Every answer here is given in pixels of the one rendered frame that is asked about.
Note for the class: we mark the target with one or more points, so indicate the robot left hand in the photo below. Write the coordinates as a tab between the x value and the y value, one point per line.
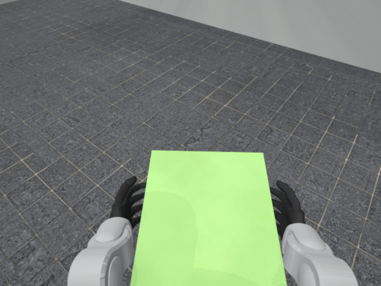
122	206

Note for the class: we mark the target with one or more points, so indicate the robot left forearm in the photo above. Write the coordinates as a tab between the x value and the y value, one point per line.
109	253

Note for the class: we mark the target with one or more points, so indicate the robot right forearm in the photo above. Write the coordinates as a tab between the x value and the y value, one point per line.
310	261

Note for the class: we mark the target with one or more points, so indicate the carton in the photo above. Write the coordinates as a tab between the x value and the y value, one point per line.
207	220

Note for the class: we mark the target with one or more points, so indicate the robot right hand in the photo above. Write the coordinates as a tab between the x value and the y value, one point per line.
289	206

